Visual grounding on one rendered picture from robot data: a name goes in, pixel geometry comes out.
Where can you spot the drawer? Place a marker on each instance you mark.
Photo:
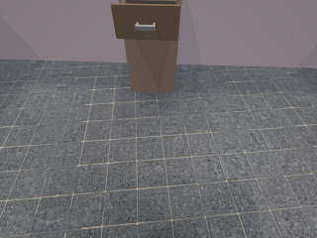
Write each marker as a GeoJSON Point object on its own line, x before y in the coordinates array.
{"type": "Point", "coordinates": [165, 13]}

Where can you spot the cabinet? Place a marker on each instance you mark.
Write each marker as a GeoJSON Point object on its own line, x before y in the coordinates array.
{"type": "Point", "coordinates": [152, 63]}

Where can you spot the handle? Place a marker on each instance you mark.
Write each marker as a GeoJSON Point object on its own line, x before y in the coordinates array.
{"type": "Point", "coordinates": [139, 27]}

